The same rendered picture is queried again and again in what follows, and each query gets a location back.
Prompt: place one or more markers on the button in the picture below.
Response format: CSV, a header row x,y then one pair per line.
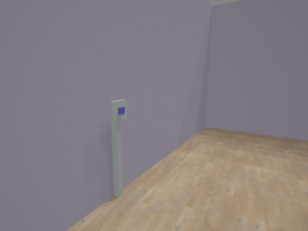
x,y
121,110

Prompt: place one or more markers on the panel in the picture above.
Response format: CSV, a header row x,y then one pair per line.
x,y
116,143

